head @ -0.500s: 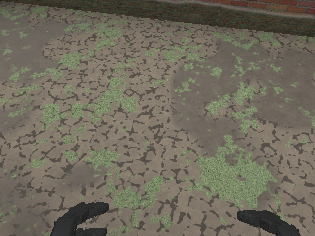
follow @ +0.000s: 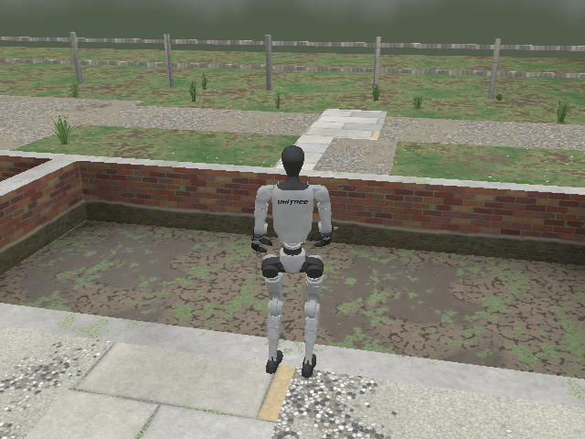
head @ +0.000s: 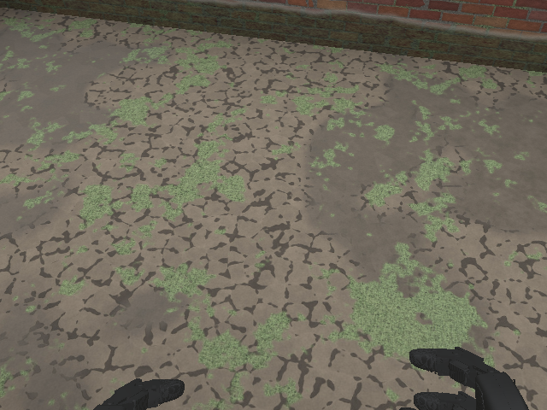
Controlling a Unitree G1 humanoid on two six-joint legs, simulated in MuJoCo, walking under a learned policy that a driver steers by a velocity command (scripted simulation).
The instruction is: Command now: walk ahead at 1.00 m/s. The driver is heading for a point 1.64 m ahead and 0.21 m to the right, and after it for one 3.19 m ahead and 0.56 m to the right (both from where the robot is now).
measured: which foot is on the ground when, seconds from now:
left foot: down 0.00-1.00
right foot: down 0.00-1.00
